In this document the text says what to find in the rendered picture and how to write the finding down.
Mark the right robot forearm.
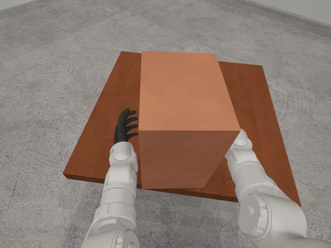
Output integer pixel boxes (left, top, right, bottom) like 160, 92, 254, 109
224, 129, 307, 223

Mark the table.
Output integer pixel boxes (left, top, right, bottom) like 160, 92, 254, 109
63, 51, 301, 230

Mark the robot right upper arm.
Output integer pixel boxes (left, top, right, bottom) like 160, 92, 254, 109
238, 192, 331, 248

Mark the left robot forearm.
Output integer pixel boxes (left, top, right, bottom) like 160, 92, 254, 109
83, 142, 138, 242

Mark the carton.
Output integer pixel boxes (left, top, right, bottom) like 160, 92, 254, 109
139, 51, 241, 189

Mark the robot left hand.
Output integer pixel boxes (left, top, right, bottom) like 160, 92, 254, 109
114, 108, 138, 145

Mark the robot left upper arm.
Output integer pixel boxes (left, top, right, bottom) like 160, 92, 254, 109
81, 227, 140, 248

